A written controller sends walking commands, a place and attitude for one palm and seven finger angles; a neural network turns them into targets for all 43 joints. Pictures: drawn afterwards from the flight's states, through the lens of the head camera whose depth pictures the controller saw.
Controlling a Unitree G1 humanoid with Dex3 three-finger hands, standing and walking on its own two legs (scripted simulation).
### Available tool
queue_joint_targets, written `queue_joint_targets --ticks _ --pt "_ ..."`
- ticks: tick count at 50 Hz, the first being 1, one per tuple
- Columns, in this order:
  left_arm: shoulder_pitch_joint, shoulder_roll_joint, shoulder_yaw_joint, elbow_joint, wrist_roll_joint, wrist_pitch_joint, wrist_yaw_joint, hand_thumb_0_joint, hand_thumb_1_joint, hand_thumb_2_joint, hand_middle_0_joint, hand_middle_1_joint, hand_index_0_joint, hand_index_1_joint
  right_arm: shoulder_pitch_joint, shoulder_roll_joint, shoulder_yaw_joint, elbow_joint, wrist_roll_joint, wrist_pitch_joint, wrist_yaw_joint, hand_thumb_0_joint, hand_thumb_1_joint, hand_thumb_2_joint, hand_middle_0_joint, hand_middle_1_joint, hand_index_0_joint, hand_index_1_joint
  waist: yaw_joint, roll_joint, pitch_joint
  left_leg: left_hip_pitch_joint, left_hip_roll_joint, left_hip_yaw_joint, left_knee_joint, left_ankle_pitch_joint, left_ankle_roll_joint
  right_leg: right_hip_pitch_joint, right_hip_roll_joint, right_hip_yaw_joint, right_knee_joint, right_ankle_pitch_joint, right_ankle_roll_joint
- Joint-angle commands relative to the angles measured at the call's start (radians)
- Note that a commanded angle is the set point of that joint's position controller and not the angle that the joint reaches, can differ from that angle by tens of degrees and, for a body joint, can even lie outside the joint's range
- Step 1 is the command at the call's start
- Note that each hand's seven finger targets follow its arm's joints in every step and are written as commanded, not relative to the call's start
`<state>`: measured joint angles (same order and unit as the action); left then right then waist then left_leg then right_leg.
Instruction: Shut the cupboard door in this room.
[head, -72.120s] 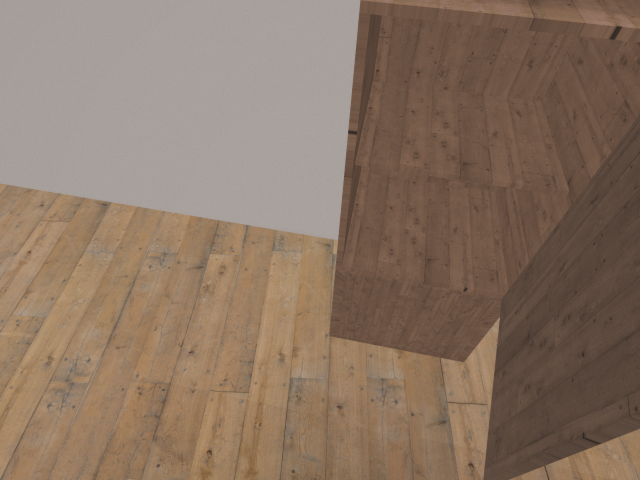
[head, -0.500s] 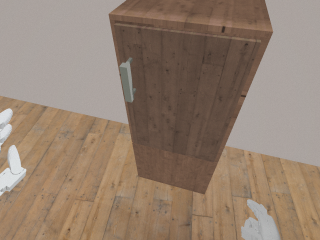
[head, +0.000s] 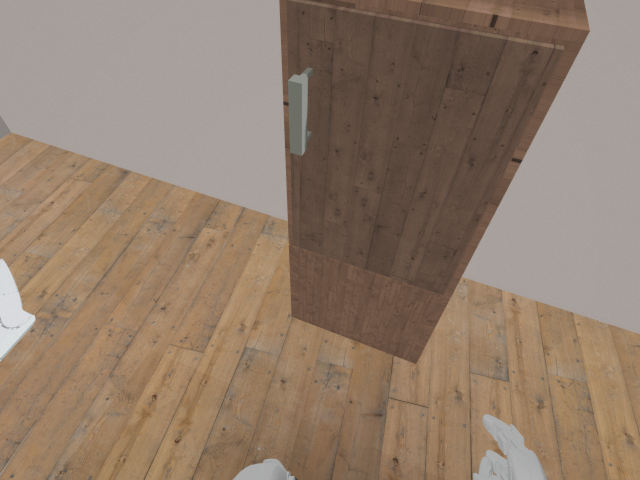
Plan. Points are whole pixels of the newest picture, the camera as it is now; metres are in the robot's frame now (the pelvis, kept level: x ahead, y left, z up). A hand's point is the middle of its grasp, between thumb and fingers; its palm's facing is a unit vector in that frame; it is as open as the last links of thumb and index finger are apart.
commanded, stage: step back with the hand held close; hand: left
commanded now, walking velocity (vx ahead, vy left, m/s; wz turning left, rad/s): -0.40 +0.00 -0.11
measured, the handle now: (303, 111) +0.70 +0.08 +0.10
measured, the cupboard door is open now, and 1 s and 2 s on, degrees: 0 0 0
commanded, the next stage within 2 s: stop stepping back and stand still in 0.36 s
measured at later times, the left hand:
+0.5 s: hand out of the picture +0.11 +0.24 +0.19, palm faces +0.35 -0.85 -0.39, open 7.4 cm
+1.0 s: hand out of the picture +0.08 +0.28 +0.20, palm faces +0.25 -0.88 -0.39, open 7.4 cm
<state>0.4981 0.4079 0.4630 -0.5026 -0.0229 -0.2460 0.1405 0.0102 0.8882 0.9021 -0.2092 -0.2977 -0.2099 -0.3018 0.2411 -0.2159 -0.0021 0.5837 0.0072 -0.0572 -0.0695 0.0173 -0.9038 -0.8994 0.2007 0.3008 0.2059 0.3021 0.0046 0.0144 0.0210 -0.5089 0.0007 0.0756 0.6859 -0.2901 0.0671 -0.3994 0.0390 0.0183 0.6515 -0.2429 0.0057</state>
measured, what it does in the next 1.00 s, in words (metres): walks backwards: right foot, then left foot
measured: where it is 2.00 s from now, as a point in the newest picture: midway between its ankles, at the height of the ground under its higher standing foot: outside the picture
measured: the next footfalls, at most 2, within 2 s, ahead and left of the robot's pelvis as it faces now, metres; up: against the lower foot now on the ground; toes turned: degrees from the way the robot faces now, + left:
right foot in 0.46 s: -0.21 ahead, -0.11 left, +0.00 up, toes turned -6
left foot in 0.60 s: +0.05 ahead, +0.09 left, +0.00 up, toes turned -6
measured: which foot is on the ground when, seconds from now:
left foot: down 0.00-0.52, up 0.54-0.58, down 0.60-1.00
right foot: down 0.00-0.16, up 0.18-0.44, down 0.46-0.82, up 0.84-1.00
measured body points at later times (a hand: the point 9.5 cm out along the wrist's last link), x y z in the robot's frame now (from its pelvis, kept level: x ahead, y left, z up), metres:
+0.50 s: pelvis -0.13 +0.01 +0.00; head -0.09 +0.03 +0.45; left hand +0.09 +0.28 +0.21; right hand +0.05 -0.22 -0.07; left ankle +0.07 +0.09 -0.71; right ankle -0.25 -0.11 -0.72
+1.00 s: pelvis -0.17 +0.06 +0.02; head -0.16 +0.10 +0.47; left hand +0.06 +0.33 +0.22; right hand -0.07 -0.18 -0.05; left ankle +0.00 +0.10 -0.71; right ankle -0.21 -0.01 -0.70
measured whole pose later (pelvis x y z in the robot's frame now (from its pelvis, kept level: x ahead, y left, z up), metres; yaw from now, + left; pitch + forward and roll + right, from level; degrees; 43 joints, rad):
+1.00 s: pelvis -0.17 +0.06 +0.02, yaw -9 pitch -1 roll -3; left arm 0.53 0.44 0.44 -0.58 -0.08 -0.18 0.14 0.02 0.89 0.90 -0.20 -0.30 -0.20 -0.30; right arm 0.26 -0.15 0.01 0.62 -0.01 -0.13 -0.05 0.02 -0.91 -0.90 0.20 0.30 0.20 0.30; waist -0.04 -0.03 0.03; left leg -0.42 0.00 0.07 0.39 -0.10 -0.03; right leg -0.21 0.12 -0.06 0.62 -0.52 -0.04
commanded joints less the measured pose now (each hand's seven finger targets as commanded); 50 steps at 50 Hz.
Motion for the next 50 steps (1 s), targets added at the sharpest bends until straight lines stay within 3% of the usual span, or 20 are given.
queue_joint_targets --ticks 1,5,7,9,12,18,21,24,26,27,29,30,34,37,39,41,42,45,48,50 --pt "-0.065 0.205 0.092 -0.197 -0.011 -0.066 0.037 0.0 0.9 0.9 -0.2 -0.3 -0.2 -0.3 -0.067 -0.104 -0.059 -0.128 -0.008 -0.05 0.01 0.0 -0.9 -0.9 0.2 0.3 0.2 0.3 -0.023 -0.175 -0.094 0.109 0.024 -0.073 0.087 -0.186 -0.072 -0.141 -0.28 0.395 -0.348 -0.254 -0.137" --pt "-0.101 0.222 0.083 -0.198 -0.01 -0.055 0.051 0.0 0.9 0.9 -0.2 -0.3 -0.2 -0.3 -0.065 -0.091 -0.051 -0.107 -0.003 -0.036 0.008 0.0 -0.9 -0.9 0.2 0.3 0.2 0.3 -0.041 -0.18 -0.106 0.23 0.021 -0.093 0.05 -0.11 -0.06 -0.207 -0.266 0.266 -0.327 -0.175 -0.103" --pt "-0.106 0.218 0.084 -0.224 -0.014 -0.065 0.048 0.0 0.9 0.9 -0.2 -0.3 -0.2 -0.3 -0.082 -0.123 -0.05 -0.123 0.001 -0.043 -0.01 0.0 -0.9 -0.9 0.2 0.3 0.2 0.3 -0.038 0.051 -0.046 0.123 0.1 -0.205 -0.247 -0.212 -0.011 -0.17 -0.101 0.139 -0.145 -0.215 -0.03" --pt "-0.1 0.239 0.146 -0.22 -0.001 -0.08 0.053 0.0 0.9 0.9 -0.2 -0.3 -0.2 -0.3 -0.134 -0.134 -0.06 -0.133 -0.011 -0.067 -0.029 0.0 -0.9 -0.9 0.2 0.3 0.2 0.3 -0.005 0.337 -0.065 -0.228 0.348 -0.43 -0.504 -0.35 0.09 0.158 0.043 0.012 0.304 -0.138 0.022" --pt "-0.018 0.237 0.18 -0.226 -0.02 -0.096 0.036 0.0 0.9 0.9 -0.2 -0.3 -0.2 -0.3 -0.097 -0.133 -0.096 -0.115 -0.006 -0.1 -0.003 0.0 -0.9 -0.9 0.2 0.3 0.2 0.3 -0.003 0.173 -0.206 -0.118 0.367 -0.319 -0.46 -0.28 0.081 0.169 0.053 0.029 0.481 -0.229 0.015" --pt "-0.03 0.162 0.079 -0.27 -0.057 -0.074 0.021 0.0 0.9 0.9 -0.2 -0.3 -0.2 -0.3 -0.094 -0.116 -0.061 -0.085 -0.011 -0.142 0.015 0.0 -0.9 -0.9 0.2 0.3 0.2 0.3 -0.007 0.21 -0.191 0.156 0.296 -0.215 -0.477 -0.168 -0.006 0.128 0.041 -0.068 0.004 -0.292 0.006" --pt "-0.091 0.177 0.065 -0.271 -0.05 -0.084 0.016 0.0 0.9 0.9 -0.2 -0.3 -0.2 -0.3 -0.093 -0.11 -0.054 -0.054 -0.016 -0.147 0.016 0.0 -0.9 -0.9 0.2 0.3 0.2 0.3 -0.006 0.167 -0.201 0.272 0.241 -0.143 -0.393 -0.009 -0.072 0.135 0.002 -0.041 -0.304 -0.16 -0.019" --pt "-0.086 0.281 0.145 -0.249 -0.041 -0.094 0.031 0.0 0.9 0.9 -0.2 -0.3 -0.2 -0.3 -0.09 -0.082 -0.051 -0.039 -0.024 -0.126 0.007 0.0 -0.9 -0.9 0.2 0.3 0.2 0.3 -0.009 -0.022 -0.254 0.405 0.107 0.01 -0.112 0.085 -0.126 -0.01 -0.202 0.13 -0.351 0.102 -0.096" --pt "-0.064 0.256 0.116 -0.24 -0.047 -0.079 0.027 0.0 0.9 0.9 -0.2 -0.3 -0.2 -0.3 -0.111 -0.078 -0.055 -0.073 0.006 -0.114 -0.002 0.0 -0.9 -0.9 0.2 0.3 0.2 0.3 -0.018 -0.152 -0.276 0.376 0.046 0.006 -0.055 0.165 -0.089 0.079 -0.207 0.105 -0.248 0.428 -0.038" --pt "0.013 0.287 0.166 -0.222 -0.046 -0.047 0.028 0.0 0.9 0.9 -0.2 -0.3 -0.2 -0.3 -0.117 -0.087 -0.049 -0.099 0.008 -0.096 -0.008 0.0 -0.9 -0.9 0.2 0.3 0.2 0.3 -0.013 -0.121 -0.289 0.363 0.055 -0.003 -0.054 0.253 -0.067 0.105 -0.192 0.087 -0.201 0.505 -0.015" --pt "0.098 0.302 0.203 -0.182 -0.056 -0.001 0.022 0.0 0.9 0.9 -0.2 -0.3 -0.2 -0.3 -0.121 -0.092 -0.037 -0.113 0.004 -0.059 -0.01 0.0 -0.9 -0.9 0.2 0.3 0.2 0.3 -0.008 -0.025 -0.273 0.367 0.047 -0.019 -0.073 0.261 -0.059 0.083 -0.16 0.051 -0.214 0.312 -0.013" --pt "0.078 0.247 0.145 -0.165 -0.058 0.006 0.017 0.0 0.9 0.9 -0.2 -0.3 -0.2 -0.3 -0.128 -0.082 -0.022 -0.118 0.009 -0.051 -0.014 0.0 -0.9 -0.9 0.2 0.3 0.2 0.3 -0.022 -0.004 -0.179 0.323 0.056 -0.048 -0.1 0.191 -0.059 0.058 -0.149 0.054 -0.258 0.16 -0.022" --pt "-0.027 0.249 0.105 -0.056 -0.04 0.005 0.028 0.0 0.9 0.9 -0.2 -0.3 -0.2 -0.3 -0.119 -0.12 -0.043 -0.089 0.002 -0.037 -0.021 0.0 -0.9 -0.9 0.2 0.3 0.2 0.3 -0.04 -0.07 0.108 0.254 0.037 -0.088 0.087 -0.031 -0.093 -0.241 -0.245 0.189 -0.488 -0.508 -0.135" --pt "-0.151 0.201 0.029 -0.035 -0.015 -0.006 0.028 0.0 0.9 0.9 -0.2 -0.3 -0.2 -0.3 -0.089 -0.125 -0.039 -0.074 0.005 -0.049 -0.024 0.0 -0.9 -0.9 0.2 0.3 0.2 0.3 -0.056 -0.142 0.2 0.211 0.065 -0.106 0.064 -0.021 -0.075 -0.237 -0.238 0.123 -0.438 -0.426 -0.133" --pt "-0.252 0.21 0.018 -0.086 -0.014 -0.005 0.022 0.0 0.9 0.9 -0.2 -0.3 -0.2 -0.3 -0.089 -0.141 -0.045 -0.07 0.011 -0.071 -0.033 0.0 -0.9 -0.9 0.2 0.3 0.2 0.3 -0.06 -0.014 0.183 0.26 0.063 -0.139 -0.118 -0.009 -0.066 -0.182 -0.13 0.005 -0.263 -0.314 -0.077" --pt "-0.25 0.204 0.025 -0.174 -0.022 -0.021 0.023 0.0 0.9 0.9 -0.2 -0.3 -0.2 -0.3 -0.085 -0.162 -0.048 -0.083 0.003 -0.103 -0.034 0.0 -0.9 -0.9 0.2 0.3 0.2 0.3 -0.047 0.309 0.074 0.195 0.172 -0.436 -0.504 -0.395 -0.07 -0.005 0.033 -0.05 0.033 -0.32 -0.018" --pt "-0.24 0.223 0.054 -0.225 -0.026 -0.032 0.029 0.0 0.9 0.9 -0.2 -0.3 -0.2 -0.3 -0.098 -0.157 -0.045 -0.097 0.001 -0.116 -0.03 0.0 -0.9 -0.9 0.2 0.3 0.2 0.3 -0.029 0.375 0.031 0.135 0.213 -0.505 -0.632 -0.573 -0.109 0.098 0.078 -0.039 0.119 -0.338 -0.022" --pt "-0.117 0.255 0.115 -0.37 -0.041 -0.038 0.025 0.0 0.9 0.9 -0.2 -0.3 -0.2 -0.3 -0.08 -0.13 -0.055 -0.097 -0.024 -0.137 -0.003 0.0 -0.9 -0.9 0.2 0.3 0.2 0.3 0.014 0.311 -0.149 0.193 0.21 -0.407 -0.683 -0.489 -0.236 0.203 0.115 -0.072 0.146 -0.331 -0.036" --pt "0.113 0.234 0.129 -0.416 -0.056 -0.023 0.015 0.0 0.9 0.9 -0.2 -0.3 -0.2 -0.3 -0.073 -0.095 -0.058 -0.126 -0.02 -0.129 0.027 0.0 -0.9 -0.9 0.2 0.3 0.2 0.3 0.02 0.298 -0.276 0.214 0.136 -0.148 -0.54 -0.25 -0.179 0.359 0.109 -0.129 -0.081 -0.265 -0.054" --pt "0.224 0.23 0.144 -0.347 -0.06 0.011 0.016 0.0 0.9 0.9 -0.2 -0.3 -0.2 -0.3 -0.069 -0.075 -0.047 -0.131 -0.011 -0.094 0.035 0.0 -0.9 -0.9 0.2 0.3 0.2 0.3 0.008 0.11 -0.259 0.153 0.049 -0.01 -0.308 -0.181 -0.147 0.367 0.003 -0.048 -0.271 -0.21 -0.074"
